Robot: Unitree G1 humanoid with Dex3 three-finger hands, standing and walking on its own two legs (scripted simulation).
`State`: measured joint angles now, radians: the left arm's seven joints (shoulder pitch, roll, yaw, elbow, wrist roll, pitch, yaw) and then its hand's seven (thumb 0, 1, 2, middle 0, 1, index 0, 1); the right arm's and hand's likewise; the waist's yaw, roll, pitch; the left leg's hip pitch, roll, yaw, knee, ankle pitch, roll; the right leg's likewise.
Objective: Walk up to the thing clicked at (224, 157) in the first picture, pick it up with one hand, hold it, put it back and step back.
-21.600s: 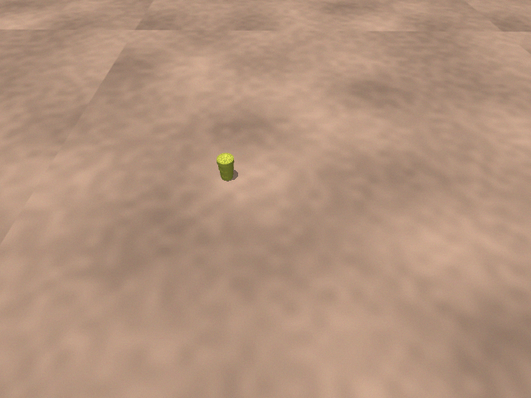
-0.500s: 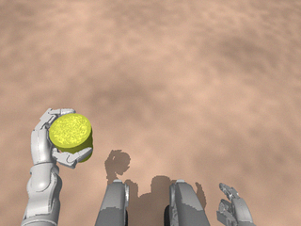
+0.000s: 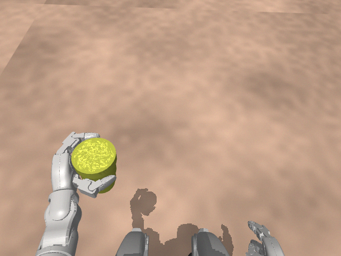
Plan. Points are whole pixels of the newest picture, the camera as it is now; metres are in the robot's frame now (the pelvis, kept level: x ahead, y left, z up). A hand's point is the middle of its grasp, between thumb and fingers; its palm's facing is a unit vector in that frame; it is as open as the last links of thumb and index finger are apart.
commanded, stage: lift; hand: left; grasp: from the side
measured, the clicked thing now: (98, 169) +0.32 +0.18 -0.02
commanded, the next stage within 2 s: hold in 0.72 s
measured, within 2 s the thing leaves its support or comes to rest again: neither
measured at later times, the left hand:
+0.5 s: hand (95, 149) +0.34 +0.17 +0.06, palm faces +0.21 -0.98 -0.04, open 11.7 cm
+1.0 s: hand (92, 142) +0.35 +0.17 +0.07, palm faces +0.20 -0.98 -0.04, open 11.7 cm
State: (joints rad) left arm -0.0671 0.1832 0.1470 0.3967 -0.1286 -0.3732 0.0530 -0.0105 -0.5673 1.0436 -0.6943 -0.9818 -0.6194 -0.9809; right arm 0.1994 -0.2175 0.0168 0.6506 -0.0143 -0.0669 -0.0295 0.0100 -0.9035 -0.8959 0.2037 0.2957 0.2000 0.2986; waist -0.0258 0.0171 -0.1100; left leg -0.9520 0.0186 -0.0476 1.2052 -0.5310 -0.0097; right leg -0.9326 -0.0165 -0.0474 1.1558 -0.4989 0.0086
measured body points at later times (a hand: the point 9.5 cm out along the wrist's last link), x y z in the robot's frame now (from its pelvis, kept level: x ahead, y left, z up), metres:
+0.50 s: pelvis +0.02 +0.00 +0.04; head +0.08 +0.00 +0.48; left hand +0.32 +0.22 +0.06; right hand +0.15 -0.24 -0.07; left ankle +0.03 +0.12 -0.64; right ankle +0.04 -0.13 -0.64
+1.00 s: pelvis +0.02 +0.00 +0.05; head +0.07 +0.01 +0.50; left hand +0.33 +0.22 +0.08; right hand +0.15 -0.24 -0.06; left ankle +0.03 +0.12 -0.64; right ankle +0.04 -0.13 -0.64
